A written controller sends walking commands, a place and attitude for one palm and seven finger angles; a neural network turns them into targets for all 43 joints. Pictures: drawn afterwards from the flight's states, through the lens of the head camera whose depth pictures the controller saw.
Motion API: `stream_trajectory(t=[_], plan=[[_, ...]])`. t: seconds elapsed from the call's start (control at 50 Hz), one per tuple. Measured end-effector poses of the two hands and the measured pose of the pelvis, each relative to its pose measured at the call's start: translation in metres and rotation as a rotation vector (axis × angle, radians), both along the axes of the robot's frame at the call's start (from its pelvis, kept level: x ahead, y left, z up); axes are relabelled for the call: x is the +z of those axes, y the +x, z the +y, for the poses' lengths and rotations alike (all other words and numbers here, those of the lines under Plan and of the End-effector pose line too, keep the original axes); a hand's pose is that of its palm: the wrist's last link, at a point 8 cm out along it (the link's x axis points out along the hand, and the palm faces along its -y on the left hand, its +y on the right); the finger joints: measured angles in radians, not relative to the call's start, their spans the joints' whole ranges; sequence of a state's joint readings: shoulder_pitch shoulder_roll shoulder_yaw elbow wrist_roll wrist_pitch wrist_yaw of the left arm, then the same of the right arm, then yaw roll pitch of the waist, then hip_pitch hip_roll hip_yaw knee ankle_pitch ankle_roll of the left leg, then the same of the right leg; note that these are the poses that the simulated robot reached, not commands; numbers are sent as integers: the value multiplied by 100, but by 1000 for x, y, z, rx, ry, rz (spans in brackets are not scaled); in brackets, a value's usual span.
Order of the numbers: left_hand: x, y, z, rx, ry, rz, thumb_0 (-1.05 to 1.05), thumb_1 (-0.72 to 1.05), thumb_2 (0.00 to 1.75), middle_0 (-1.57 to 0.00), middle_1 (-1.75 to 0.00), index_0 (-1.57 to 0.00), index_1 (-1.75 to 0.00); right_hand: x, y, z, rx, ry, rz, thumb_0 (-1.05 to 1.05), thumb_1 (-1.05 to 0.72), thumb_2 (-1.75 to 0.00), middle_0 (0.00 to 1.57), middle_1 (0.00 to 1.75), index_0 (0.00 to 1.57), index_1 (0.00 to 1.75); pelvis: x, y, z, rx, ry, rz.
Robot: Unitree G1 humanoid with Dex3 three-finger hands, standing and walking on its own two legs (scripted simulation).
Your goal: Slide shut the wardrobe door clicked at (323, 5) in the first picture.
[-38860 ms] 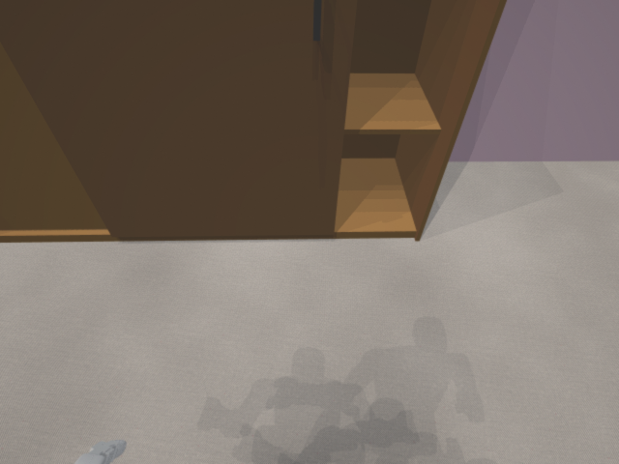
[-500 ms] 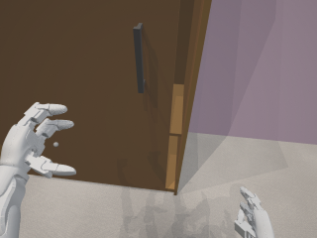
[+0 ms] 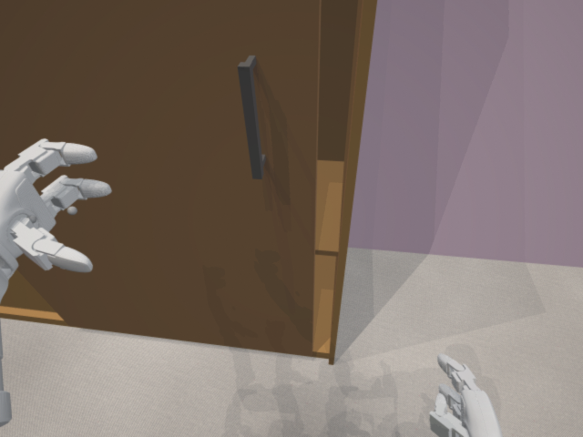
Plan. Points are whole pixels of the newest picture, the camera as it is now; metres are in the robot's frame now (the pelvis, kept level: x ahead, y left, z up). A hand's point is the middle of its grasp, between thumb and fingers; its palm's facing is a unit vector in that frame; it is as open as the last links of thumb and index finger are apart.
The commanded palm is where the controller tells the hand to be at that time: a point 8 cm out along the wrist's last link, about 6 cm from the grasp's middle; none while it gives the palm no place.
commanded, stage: raise the hand with hooked fingers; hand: left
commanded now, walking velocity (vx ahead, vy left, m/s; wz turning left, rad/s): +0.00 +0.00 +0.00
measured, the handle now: (254, 121) +0.55 +0.13 +0.19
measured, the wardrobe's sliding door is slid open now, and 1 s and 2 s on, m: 0.06 0.06 0.06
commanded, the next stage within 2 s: move the hooked fingers beside the handle in 0.36 s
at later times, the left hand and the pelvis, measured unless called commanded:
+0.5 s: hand (92, 217) +0.28 +0.26 +0.21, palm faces +0.03 -0.99 -0.10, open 14.0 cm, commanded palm +0.26 +0.31 +0.22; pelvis +0.00 -0.01 +0.00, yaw -1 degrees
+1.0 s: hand (136, 184) +0.35 +0.24 +0.20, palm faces +0.03 -1.00 -0.05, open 14.0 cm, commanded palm +0.32 +0.28 +0.21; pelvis +0.00 +0.00 +0.00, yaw -1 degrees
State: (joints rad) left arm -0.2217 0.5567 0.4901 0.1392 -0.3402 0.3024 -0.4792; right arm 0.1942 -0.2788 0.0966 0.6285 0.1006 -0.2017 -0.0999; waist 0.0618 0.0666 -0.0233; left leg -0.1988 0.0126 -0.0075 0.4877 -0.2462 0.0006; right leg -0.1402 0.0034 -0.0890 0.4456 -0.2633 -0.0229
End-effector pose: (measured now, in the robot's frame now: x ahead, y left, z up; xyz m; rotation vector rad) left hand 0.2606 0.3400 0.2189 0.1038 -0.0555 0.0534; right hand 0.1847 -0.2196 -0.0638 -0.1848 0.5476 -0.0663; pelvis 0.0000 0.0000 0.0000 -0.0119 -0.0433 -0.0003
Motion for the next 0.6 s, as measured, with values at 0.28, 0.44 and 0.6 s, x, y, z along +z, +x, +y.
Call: stream_trajectory(t=[0.28,0.44,0.6], plan=[[0,-6,-13,32,-14,-91,-1,-50,30,-31,-120,-31,-120,7,1,-15,-29,-16,-26,1,-90,-90,20,30,20,30,-1,3,-9,-13,2,-13],[-10,-3,-26,-22,9,-4,-1,-50,30,-30,-120,-30,-120,2,5,-10,-23,6,-25,1,-90,-90,20,30,20,30,0,1,-7,-12,4,-7],[-3,2,-15,13,-35,-64,-1,-50,30,-31,-120,-31,-120,2,2,-6,-15,3,-16,1,-90,-90,20,30,20,30,-1,1,-8,-6,2,-13]])
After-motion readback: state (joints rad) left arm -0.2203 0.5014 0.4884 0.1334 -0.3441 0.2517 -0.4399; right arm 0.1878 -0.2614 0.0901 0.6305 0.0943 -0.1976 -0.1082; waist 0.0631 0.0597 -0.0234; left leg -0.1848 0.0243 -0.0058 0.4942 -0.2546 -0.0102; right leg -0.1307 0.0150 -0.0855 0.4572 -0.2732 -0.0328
